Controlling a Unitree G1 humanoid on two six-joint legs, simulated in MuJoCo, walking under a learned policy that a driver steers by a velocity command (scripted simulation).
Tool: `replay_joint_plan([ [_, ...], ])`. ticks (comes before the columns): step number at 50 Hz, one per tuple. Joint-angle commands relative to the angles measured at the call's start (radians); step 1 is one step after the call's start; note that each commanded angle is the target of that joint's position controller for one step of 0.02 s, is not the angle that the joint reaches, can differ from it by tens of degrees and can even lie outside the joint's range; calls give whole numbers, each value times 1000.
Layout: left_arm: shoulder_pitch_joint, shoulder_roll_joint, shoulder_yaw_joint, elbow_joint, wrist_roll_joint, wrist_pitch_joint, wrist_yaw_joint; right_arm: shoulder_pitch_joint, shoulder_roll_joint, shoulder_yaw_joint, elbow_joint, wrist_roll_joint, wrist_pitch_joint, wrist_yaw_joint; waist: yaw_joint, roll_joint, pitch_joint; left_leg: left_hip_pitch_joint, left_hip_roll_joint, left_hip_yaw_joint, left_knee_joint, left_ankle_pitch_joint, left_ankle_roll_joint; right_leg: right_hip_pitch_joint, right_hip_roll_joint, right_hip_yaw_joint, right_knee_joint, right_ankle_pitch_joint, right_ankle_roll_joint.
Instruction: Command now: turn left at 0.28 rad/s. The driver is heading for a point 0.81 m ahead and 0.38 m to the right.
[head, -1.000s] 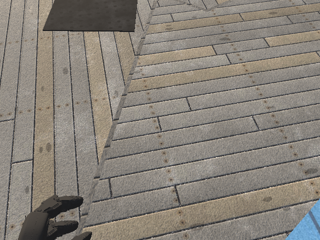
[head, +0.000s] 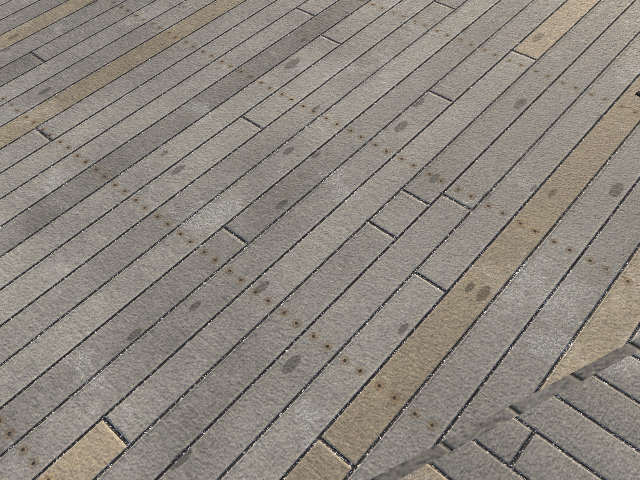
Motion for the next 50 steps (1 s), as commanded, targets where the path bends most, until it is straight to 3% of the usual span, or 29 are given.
replay_joint_plan([
  [1, -44, 155, 32, -59, -2, 0, 4, -27, -13, 10, -77, -4, -20, 4, -2, -232, -130, 37, 52, 72, -225, -20, -12, 168, -197, 161, -95, 366, -212],
  [4, -7, 183, 38, -40, -16, 12, 0, -2, -26, 6, -52, 4, -23, 10, 9, -261, -135, 167, 56, 130, -480, 82, 1, 155, -212, 169, -70, 392, -212],
  [6, 15, 161, 26, -24, -32, 9, -1, 52, -20, 5, -16, -4, -26, 13, -22, -225, -124, 316, 44, 144, -751, 296, 46, 92, -188, 146, -36, 355, -162],
  [7, 57, 143, 18, -12, -23, -2, -5, 49, -54, 3, -26, -14, -26, 10, -7, -163, -141, 421, 109, 59, -755, 393, 80, 17, -168, 127, -9, 250, -94],
  [8, 77, 90, -2, -26, 21, -20, -16, 59, -128, -9, -41, -28, -21, 0, 26, 64, -190, 516, 288, -126, -705, 666, 145, -85, -86, 33, 122, 13, -16],
  [9, 23, 70, -9, -41, 18, -28, -14, 7, -79, 7, -26, -48, -27, 11, 23, 185, -158, 327, 345, -162, -716, 576, 248, -46, -56, -8, 57, -178, 29],
  [10, -3, 111, -2, -28, 19, -27, -10, -45, -17, 22, -46, -45, -38, 20, 13, 103, -114, 289, 281, -119, -728, 446, 240, 8, -62, -10, 50, -98, 55],
  [11, -9, 97, -7, -14, 20, -27, -14, -28, 16, 31, -22, -50, -48, 22, 7, 83, -120, 304, 228, -62, -719, 339, 189, 24, -60, -7, 19, 1, 61],
  [12, -2, 101, -7, 2, 7, -18, -12, 30, -33, 15, -7, -44, -53, 18, -32, 110, -131, 335, 194, -47, -753, 68, 173, -5, -13, -59, 85, -53, 65],
  [13, -15, 133, 2, -8, -13, -12, -12, 92, -114, -12, 10, -30, -53, 15, -77, 164, -73, 353, 252, -135, -831, -222, 207, -142, 25, -111, 211, -178, 59],
  [14, -69, 154, 7, -36, -40, -16, -14, 152, -154, -22, 17, -28, -58, 9, -120, 204, 11, 332, 356, -267, -918, -396, 253, -285, -5, -81, 354, -260, 34],
  [16, -96, 153, 22, -57, -70, -30, -18, 209, -122, -20, 47, -17, -98, -2, -124, 166, 126, 430, 449, -379, -971, -397, 301, -589, -71, 54, 578, -259, -18],
  [18, -41, 130, 24, -35, -52, -52, -29, 185, -63, -9, 48, -3, -134, -8, -94, 91, 78, 554, 437, -269, -963, -223, 270, -677, -99, 100, 610, -136, -34],
  [22, -27, 106, 19, -41, -40, -51, -50, 121, -52, -16, 40, -14, -157, 1, -72, 59, 20, 526, 392, -15, -995, 36, 232, -615, -130, 23, 602, 25, 19],
  [23, -85, 119, 23, -58, 68, -11, -96, 176, -71, -13, 73, -69, -143, 13, -84, -4, 23, 452, 376, 61, -1020, 28, 225, -553, -98, -43, 596, 8, 23],
  [26, -107, 112, 18, -95, 33, 16, -144, 146, -92, -22, 81, -61, -147, 16, -63, 82, 63, 389, 377, 190, -1041, 36, 185, -491, -134, -61, 491, 77, 4],
  [31, -153, 128, 9, -133, 30, 20, -137, 167, -132, -31, 127, -66, -136, 18, -59, 67, 87, 456, 398, 333, -987, 206, 161, -362, -98, -184, 323, -60, -110],
  [32, -104, 141, 14, -124, 27, 19, -125, 170, -150, -33, 134, -64, -131, 20, -31, 73, 49, 473, 396, 363, -876, 508, 160, -274, -40, -228, 316, -127, -140],
  [33, 37, 160, 26, -87, 20, 12, -108, 163, -169, -36, 140, -58, -120, 24, 44, 53, -34, 465, 381, 408, -634, 864, 160, -104, 38, -265, 312, -179, -167],
  [34, 293, 194, 49, -8, 19, 0, -90, 141, -172, -30, 129, -51, -109, 28, 170, -14, -180, 348, 340, 441, -279, 1032, 142, 213, 116, -259, 253, -160, -196],
  [35, 410, 322, 84, 34, 26, -5, -71, 162, -70, 5, 89, -57, -114, 36, 178, -243, -235, -4, 254, 423, 97, 556, 89, 484, -42, 72, 99, -431, -237],
  [36, 350, 421, 98, -4, 6, -5, -66, 106, 11, 29, 0, -61, -137, 53, 104, -432, -307, -319, 77, 225, 337, -46, 52, 572, -242, 711, -215, -818, -325],
  [37, 297, 372, 88, -27, 8, -2, -67, -41, -64, 24, -30, -75, -149, 55, 136, -223, -209, -435, 115, 83, 400, 53, 67, 528, -266, 758, -280, -687, -298],
  [38, 308, 344, 80, -8, 19, -5, -56, -48, -71, 25, -27, -68, -160, 56, 109, -143, -135, -455, 154, 91, 390, 115, 81, 458, -272, 674, -239, -541, -295],
  [39, 304, 290, 65, 2, 19, -23, -53, -2, -53, 33, 18, -73, -163, 48, 53, -19, -46, -338, 221, 83, 275, 193, 93, 281, -208, 494, -164, -236, -254],
  [41, 185, 253, 50, -35, 9, -33, -38, 64, -49, 44, 29, -91, -133, 50, -25, -93, -59, -219, 237, 88, 185, 206, 62, 108, -136, 416, -243, -316, -261],
  [43, 191, 209, 34, -33, 1, -52, -44, 34, -49, 44, 28, -89, -98, 56, -37, -71, -11, -221, 236, 99, 126, 225, 38, 36, -94, 373, -278, -260, -279],
  [47, 296, 215, 38, -9, 0, -73, -40, -187, -34, 58, -42, -70, -91, 63, 29, -46, 88, -306, 200, 146, -154, 381, 0, 49, -64, 360, -346, -50, -282],
  [50, 351, 219, 42, 20, -9, -76, -34, -279, -12, 71, -61, -62, -101, 72, 70, -82, 61, -284, 135, 163, -333, 501, 9, 148, -42, 340, -294, 244, -257],
])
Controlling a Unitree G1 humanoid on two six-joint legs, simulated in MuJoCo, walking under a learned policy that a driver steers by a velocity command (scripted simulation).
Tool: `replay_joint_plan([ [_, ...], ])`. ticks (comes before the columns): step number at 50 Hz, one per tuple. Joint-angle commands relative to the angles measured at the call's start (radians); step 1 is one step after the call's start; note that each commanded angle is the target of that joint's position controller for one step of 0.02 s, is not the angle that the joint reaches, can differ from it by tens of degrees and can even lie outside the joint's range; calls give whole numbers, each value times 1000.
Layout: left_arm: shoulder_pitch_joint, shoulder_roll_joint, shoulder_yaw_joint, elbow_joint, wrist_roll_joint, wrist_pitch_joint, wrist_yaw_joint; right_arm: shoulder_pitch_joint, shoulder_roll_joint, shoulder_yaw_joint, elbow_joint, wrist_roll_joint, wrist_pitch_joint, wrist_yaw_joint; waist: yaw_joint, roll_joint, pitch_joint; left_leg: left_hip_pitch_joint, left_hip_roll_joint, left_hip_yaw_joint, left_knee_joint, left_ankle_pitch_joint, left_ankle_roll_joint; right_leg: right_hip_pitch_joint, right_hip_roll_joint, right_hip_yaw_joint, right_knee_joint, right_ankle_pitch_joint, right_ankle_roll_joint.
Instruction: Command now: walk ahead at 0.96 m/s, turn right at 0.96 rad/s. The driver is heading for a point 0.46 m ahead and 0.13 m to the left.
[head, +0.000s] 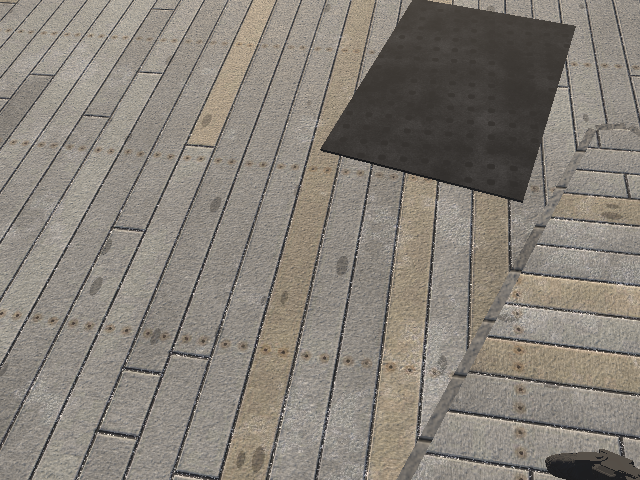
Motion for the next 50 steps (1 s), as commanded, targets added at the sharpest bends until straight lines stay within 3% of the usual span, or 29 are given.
replay_joint_plan([
  [1, 21, 193, 53, -35, -7, -23, 14, -207, -70, -11, -115, 11, -22, 5, 21, -82, 87, 30, -87, 68, -156, 111, 6, -82, -210, 230, -122, 446, -83],
  [3, 27, 196, 54, -18, -11, -28, 22, -244, -75, -8, -141, 18, -28, 5, 23, -93, 70, 103, -107, 59, -237, 148, 33, -37, -233, 250, -107, 614, -65],
  [5, -15, 197, 46, -4, -18, -38, 29, -148, -70, -7, -111, 20, -36, 0, -23, -107, 18, 329, -143, 98, -323, 180, 82, -40, -236, 180, -72, 898, -20],
  [6, 3, 216, 46, 17, -12, -45, 30, -69, -107, -22, -85, 21, -39, -14, -55, -116, -34, 444, -185, 117, -317, 111, 105, 23, -255, 173, 15, 1137, 7],
  [8, -80, 259, 57, 22, 40, -39, 31, 318, -199, -70, 30, 43, -33, -54, -268, -135, -194, 787, -176, 125, -317, -48, 144, -3, -239, 109, 427, 1195, 30],
  [9, -93, 175, 37, 18, 56, -45, 37, 526, -252, -92, 73, 25, -31, -77, -336, -55, -286, 1020, -33, -50, -234, -340, 180, -181, -194, 62, 807, 923, 39],
  [10, 61, 39, 5, -30, -16, -51, 15, 492, -356, -119, 83, 8, -36, -65, -179, 423, -411, 1218, 263, -776, -469, -489, 383, -521, 52, -5, 1229, -38, 124],
  [11, 5, 115, -4, -5, 19, -56, 20, 385, -244, -109, 73, 26, -30, -38, -191, 205, -321, 1145, 216, -940, -566, -567, 420, -665, -12, 14, 1254, -66, 86],
  [13, -199, 134, -9, -45, 44, -57, 9, 293, -121, -84, 96, 32, -44, -26, -149, -61, -99, 873, 152, -630, -563, -318, 385, -679, -120, -12, 1154, 13, 80],
  [14, -269, 115, -16, -74, 57, -51, 6, 307, -87, -69, 127, 27, -53, -28, -131, -90, -33, 768, 112, -511, -564, -87, 354, -662, -145, -25, 1091, 4, 87],
  [15, -303, 98, -23, -92, 62, -41, 5, 345, -59, -54, 166, 29, -64, -28, -113, -64, 23, 688, 83, -413, -558, 257, 334, -638, -146, -52, 1058, -23, 104],
  [18, -287, 65, -44, -109, 64, -26, 0, 363, -81, -47, 217, 51, -91, -20, -54, 0, 17, 613, 50, -245, -589, 660, 307, -590, -172, -96, 826, -46, 143],
  [19, -336, 54, -48, -140, -16, -54, -1, 251, -54, -38, 171, 94, -111, -29, -36, 31, 34, 588, 27, -200, -611, 623, 301, -597, -197, -92, 684, 2, 157],
  [21, -476, 21, -72, -173, 4, -81, -12, 251, -135, -59, 176, 102, -108, -49, -84, 12, 15, 491, -44, -94, -637, 594, 259, -433, -157, -173, 371, 229, 174],
  [23, -513, 33, -61, -189, 14, -86, -15, 354, -187, -76, 207, 89, -106, -50, -122, 32, -38, 499, -33, -110, -654, 467, 223, -272, -106, -164, 235, 510, 168],
  [25, -517, 79, -40, -196, 19, -75, -6, 374, -165, -72, 228, 89, -97, -52, -109, 53, -39, 558, -32, -107, -603, 430, 187, -233, -96, -138, 185, 567, 136],
  [27, -405, 114, -15, -161, 26, -68, 5, 350, -154, -70, 227, 85, -79, -55, -33, 63, -86, 579, -49, -89, -442, 499, 145, -94, -84, -142, 171, 572, 108],
  [28, -296, 133, -3, -124, 31, -65, 9, 319, -155, -67, 211, 80, -68, -54, 26, 57, -126, 570, -73, -68, -285, 505, 113, 3, -122, -130, 157, 644, 88],
  [29, -183, 197, 9, -101, 50, -62, 19, 337, -109, -50, 181, 56, -66, -52, 44, -81, -231, 414, -135, -45, 24, 190, 69, 223, -320, 35, 239, 1057, -1],
  [30, -172, 156, -13, -107, 65, -46, 11, 573, 6, -13, 239, 64, -55, -44, -38, -273, -434, 274, -231, -98, 402, -620, 11, 405, -595, 334, 293, 1383, -207],
  [31, -163, 92, -19, -91, 29, -35, -5, 623, -65, -24, 277, 82, -43, -35, -30, -182, -495, 254, -193, -180, 460, -621, 14, 378, -562, 406, 241, 1203, -215],
  [32, -270, 69, -22, -107, 1, -30, -10, 509, -118, -41, 246, 86, -30, -40, -49, -109, -350, 214, -139, -135, 437, -570, 5, 234, -507, 311, 200, 1041, -176],
  [33, -350, 35, -35, -107, -3, -27, -8, 353, -149, -54, 202, 67, -19, -58, -52, -28, -195, 212, -112, -67, 359, -495, -3, 32, -438, 237, 115, 913, -121],
  [36, -407, 46, -29, -85, 29, -25, -9, 367, -83, -51, 202, 58, 12, -74, -128, -101, -130, 361, -62, -64, 199, -417, -29, -230, -378, 134, 63, 861, -107],
  [39, -409, 74, -16, -55, 31, -15, 6, 316, -26, -36, 195, 55, 15, -83, -133, -102, -179, 495, -71, -20, -36, -307, -27, -300, -339, 48, 44, 850, -77],
  [42, -399, 97, -8, -28, 23, -4, 14, 250, -44, -43, 188, 54, 40, -84, -122, -115, -179, 588, -76, -22, -152, -174, -9, -342, -336, 57, -5, 478, -58],
  [46, -361, 56, -25, 9, 12, 7, 16, 158, -64, -47, 161, 27, 48, -86, -124, -92, -42, 677, -60, -43, -399, -71, 57, -458, -261, 74, -30, -119, 49],
  [48, -259, 66, -17, 29, 11, 4, 16, 131, -170, -70, 161, 39, 43, -88, -51, 59, -15, 630, 2, -83, -405, -137, 115, -450, -176, -9, 13, -150, 112],
  [50, -316, 82, -11, 31, 12, 14, 31, 129, -81, -53, 176, 38, 28, -76, -86, 41, 9, 502, -43, -70, -455, -287, 101, -338, -160, -51, 75, -61, 137],
])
